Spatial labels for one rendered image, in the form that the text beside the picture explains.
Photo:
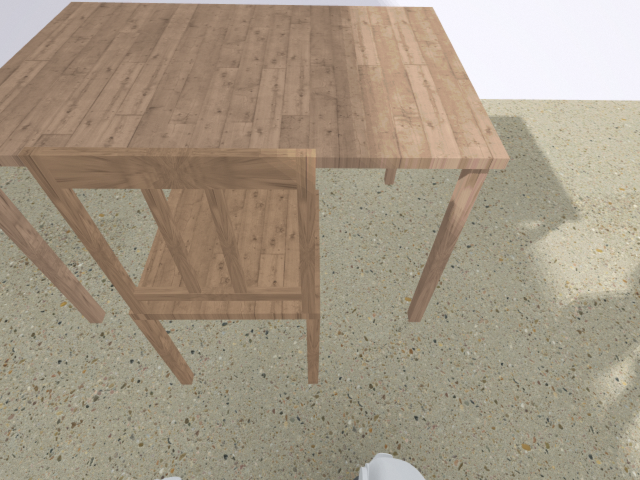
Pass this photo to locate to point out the table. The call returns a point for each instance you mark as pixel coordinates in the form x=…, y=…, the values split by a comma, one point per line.
x=377, y=87

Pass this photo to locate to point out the right robot thigh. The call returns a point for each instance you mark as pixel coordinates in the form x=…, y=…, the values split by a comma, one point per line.
x=385, y=468

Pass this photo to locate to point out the right robot shin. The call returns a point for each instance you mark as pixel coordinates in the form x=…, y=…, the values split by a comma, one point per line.
x=382, y=455

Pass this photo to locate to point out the chair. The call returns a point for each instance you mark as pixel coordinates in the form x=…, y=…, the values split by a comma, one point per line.
x=237, y=239

